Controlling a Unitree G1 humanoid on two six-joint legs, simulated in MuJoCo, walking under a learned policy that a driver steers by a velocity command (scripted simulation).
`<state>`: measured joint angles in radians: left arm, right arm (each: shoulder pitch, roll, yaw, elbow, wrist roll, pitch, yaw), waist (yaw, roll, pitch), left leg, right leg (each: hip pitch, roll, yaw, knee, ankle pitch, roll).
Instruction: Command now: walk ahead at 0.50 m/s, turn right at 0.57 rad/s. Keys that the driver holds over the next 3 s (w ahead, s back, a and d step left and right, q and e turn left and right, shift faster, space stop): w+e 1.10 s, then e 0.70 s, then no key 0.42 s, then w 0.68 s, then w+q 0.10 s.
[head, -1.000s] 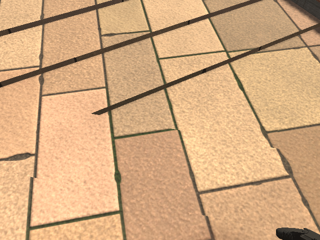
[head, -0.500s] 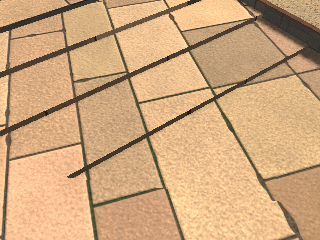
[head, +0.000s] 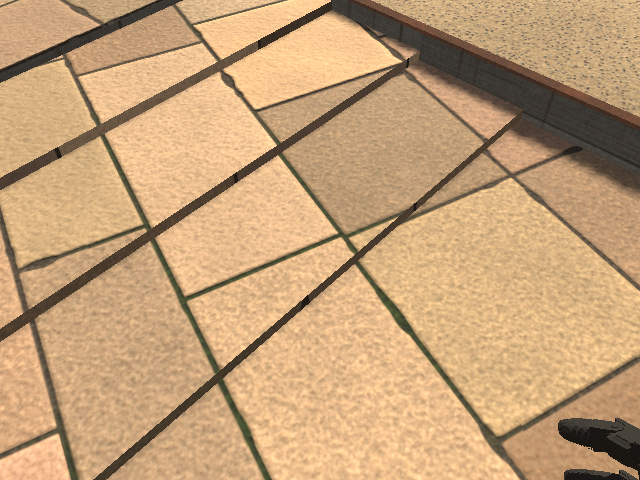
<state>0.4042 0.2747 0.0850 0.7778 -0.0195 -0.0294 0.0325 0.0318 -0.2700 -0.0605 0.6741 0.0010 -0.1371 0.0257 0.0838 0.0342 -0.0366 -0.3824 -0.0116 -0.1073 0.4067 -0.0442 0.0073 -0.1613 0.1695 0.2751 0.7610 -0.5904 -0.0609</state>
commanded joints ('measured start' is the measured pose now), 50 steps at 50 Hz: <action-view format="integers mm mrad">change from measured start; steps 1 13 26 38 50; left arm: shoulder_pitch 176 -183 -82 -160 -17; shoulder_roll -31 40 172 171 79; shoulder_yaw -22 1 57 30 6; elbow -54 -171 -218 -174 -105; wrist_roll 7 0 -6 3 0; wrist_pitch -24 -12 -17 -35 -4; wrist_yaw -14 -30 -83 -26 -6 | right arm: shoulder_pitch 358 232 299 122 176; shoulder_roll -222 -108 -219 -112 -173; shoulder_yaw -67 -31 -46 -8 -41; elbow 13 100 140 -11 -2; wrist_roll -13 -13 13 -21 -2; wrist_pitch -3 21 82 36 8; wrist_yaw -10 -30 -67 -29 4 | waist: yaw -97 -95 63 -88 -120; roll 259 40 44 -74 -88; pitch -255 43 -113 19 -46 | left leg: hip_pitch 747 260 296 -191 254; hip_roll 401 210 235 99 107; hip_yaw -490 53 273 35 -47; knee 111 -203 419 414 48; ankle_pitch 220 291 809 8 21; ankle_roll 179 134 50 -87 32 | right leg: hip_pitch -551 -607 53 -151 -152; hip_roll -16 -248 -111 -252 -178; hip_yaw -21 -165 -313 -24 129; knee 644 209 -248 -501 51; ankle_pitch -186 566 491 681 228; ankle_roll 13 68 -141 -220 -78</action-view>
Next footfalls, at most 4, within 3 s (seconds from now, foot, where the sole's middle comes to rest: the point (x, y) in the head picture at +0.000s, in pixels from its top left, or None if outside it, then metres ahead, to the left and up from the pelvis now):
0.52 right None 0.39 -0.15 -0.77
1.00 left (391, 402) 0.72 -0.06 -0.81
1.48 right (526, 406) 0.73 -0.37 -0.81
1.90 left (463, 342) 0.89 -0.24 -0.81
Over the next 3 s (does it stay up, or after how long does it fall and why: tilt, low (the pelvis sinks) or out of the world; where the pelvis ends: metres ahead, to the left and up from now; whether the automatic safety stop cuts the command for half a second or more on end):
stays up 0.82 -0.48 -0.05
